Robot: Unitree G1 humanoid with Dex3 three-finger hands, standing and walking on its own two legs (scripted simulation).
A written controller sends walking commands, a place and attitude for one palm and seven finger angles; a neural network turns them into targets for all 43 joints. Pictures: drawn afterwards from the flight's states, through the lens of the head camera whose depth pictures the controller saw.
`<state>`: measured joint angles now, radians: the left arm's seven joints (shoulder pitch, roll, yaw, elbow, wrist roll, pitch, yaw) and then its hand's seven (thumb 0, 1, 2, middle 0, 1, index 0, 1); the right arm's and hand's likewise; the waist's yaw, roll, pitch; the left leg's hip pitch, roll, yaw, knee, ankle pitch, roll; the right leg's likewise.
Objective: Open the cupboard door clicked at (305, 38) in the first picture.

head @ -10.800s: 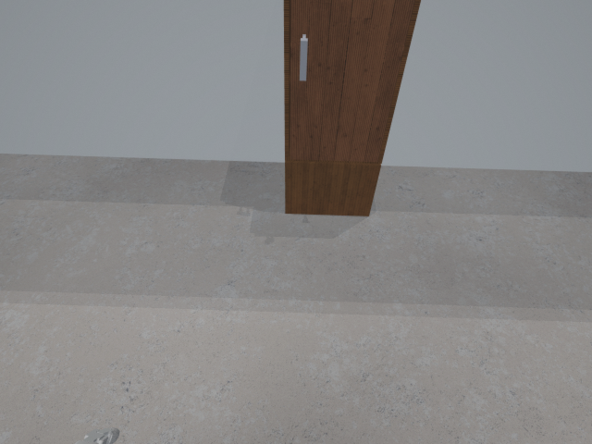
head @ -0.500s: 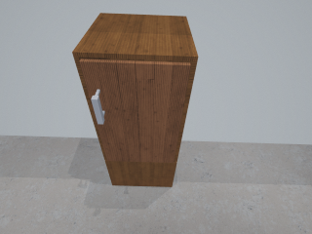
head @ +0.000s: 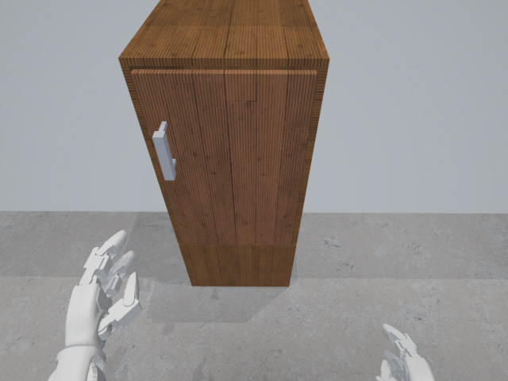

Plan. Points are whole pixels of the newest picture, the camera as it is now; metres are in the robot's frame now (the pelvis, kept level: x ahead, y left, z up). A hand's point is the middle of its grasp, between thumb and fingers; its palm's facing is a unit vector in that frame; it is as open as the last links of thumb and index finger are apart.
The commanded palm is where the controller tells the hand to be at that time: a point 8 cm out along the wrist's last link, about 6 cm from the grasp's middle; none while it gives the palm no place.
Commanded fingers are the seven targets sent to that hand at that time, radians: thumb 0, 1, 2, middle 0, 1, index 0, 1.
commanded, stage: raise the hand with hooked fingers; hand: left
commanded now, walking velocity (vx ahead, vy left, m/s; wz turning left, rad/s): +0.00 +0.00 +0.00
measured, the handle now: (166, 151) +0.58 +0.21 +0.03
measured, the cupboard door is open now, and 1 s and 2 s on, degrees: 0 0 0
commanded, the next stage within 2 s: move the hooked fingers beside the handle in 1.84 s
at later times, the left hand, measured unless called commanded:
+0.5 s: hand (141, 303) +0.25 +0.20 -0.01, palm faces -0.08 -1.00 -0.05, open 10.6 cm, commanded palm +0.21 +0.26 +0.01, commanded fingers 0.00 -0.01 0.51 -0.27 -0.88 -0.27 -0.88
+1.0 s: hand (106, 263) +0.29 +0.25 +0.04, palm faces +0.06 -1.00 -0.07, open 13.4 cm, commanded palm +0.27 +0.30 +0.03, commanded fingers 0.00 -0.50 0.30 -0.30 -1.20 -0.30 -1.20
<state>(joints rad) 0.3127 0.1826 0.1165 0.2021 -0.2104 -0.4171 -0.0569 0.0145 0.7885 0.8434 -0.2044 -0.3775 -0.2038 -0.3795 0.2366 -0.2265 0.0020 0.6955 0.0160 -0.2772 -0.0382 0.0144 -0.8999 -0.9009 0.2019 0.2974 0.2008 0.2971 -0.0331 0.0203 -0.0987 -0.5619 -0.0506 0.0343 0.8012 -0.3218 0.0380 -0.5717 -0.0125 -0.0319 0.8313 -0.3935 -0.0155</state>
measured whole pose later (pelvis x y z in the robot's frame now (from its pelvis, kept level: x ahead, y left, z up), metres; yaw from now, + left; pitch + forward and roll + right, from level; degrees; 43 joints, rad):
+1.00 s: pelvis +0.05 -0.01 -0.03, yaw +0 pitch +14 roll -3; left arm 0.23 0.35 0.37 0.14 -0.38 -0.37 -0.40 0.00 -0.36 0.35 -0.29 -1.11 -0.29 -1.12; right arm 0.25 -0.26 0.01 0.52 0.04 -0.19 -0.06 0.01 -0.90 -0.90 0.20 0.30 0.20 0.30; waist -0.01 0.02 -0.15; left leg -0.78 -0.01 -0.02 1.05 -0.51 0.04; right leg -0.74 0.03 -0.09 0.98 -0.48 -0.03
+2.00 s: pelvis +0.04 +0.00 -0.02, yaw +0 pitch +12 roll -3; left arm -0.04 0.42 0.42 0.44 -0.35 -0.30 -0.49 -0.01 -0.50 0.30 -0.30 -1.20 -0.30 -1.20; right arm 0.28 -0.27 0.04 0.54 0.04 -0.15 -0.07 0.01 -0.90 -0.90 0.20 0.30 0.20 0.30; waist -0.01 0.02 -0.11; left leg -0.71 -0.02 0.00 0.96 -0.45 0.05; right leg -0.68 0.02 -0.07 0.89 -0.42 -0.02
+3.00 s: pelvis +0.05 +0.01 -0.03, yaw -2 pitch +18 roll -3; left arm -0.58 0.57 0.48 0.97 -0.20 -0.37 -0.46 -0.01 -0.50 0.30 -0.30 -1.20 -0.30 -1.20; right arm 0.34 -0.28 0.04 0.59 0.03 -0.02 -0.05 0.01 -0.90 -0.90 0.20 0.30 0.20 0.30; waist -0.10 0.00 -0.11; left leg -0.85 0.00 0.02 1.01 -0.48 0.06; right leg -0.82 0.04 -0.05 0.93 -0.43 -0.01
